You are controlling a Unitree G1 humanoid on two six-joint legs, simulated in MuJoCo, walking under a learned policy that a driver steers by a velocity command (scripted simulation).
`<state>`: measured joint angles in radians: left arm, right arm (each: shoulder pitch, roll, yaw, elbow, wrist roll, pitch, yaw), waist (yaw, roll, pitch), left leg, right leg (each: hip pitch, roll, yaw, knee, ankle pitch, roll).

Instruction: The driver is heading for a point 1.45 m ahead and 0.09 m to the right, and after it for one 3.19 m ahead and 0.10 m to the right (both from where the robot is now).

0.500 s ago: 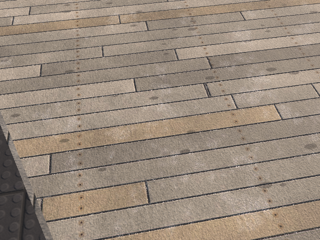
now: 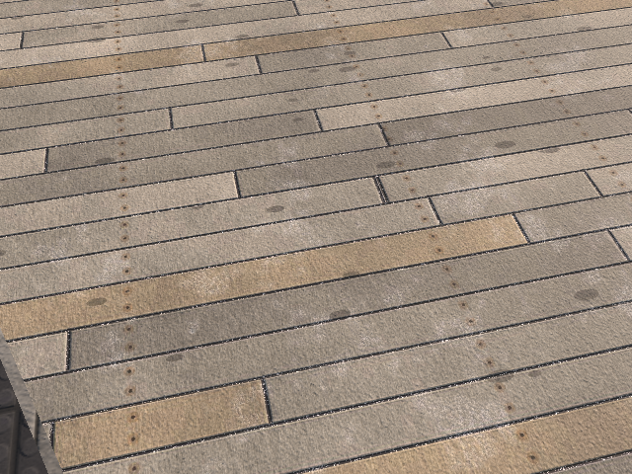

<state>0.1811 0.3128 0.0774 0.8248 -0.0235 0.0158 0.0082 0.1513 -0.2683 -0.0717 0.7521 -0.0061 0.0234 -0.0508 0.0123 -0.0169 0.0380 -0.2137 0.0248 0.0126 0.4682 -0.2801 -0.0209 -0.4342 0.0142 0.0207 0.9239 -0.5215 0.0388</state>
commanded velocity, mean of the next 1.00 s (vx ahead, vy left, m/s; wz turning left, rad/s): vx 0.25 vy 0.00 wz -0.04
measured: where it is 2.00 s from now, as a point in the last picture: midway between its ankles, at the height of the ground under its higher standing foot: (330, 323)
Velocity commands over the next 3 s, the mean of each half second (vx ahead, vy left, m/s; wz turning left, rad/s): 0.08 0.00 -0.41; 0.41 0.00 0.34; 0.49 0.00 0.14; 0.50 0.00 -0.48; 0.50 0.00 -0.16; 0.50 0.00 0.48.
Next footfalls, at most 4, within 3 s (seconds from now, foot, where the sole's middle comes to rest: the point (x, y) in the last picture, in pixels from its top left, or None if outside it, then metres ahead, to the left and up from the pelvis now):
0.16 right None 0.04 -0.13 -0.77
0.76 left None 0.22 0.08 -0.77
1.22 right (381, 423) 0.57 -0.10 -0.77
1.68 left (268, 333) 0.79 0.15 -0.77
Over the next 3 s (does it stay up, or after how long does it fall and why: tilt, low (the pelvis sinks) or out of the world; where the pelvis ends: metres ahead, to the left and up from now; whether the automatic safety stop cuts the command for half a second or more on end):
stays up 1.33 -0.10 0.01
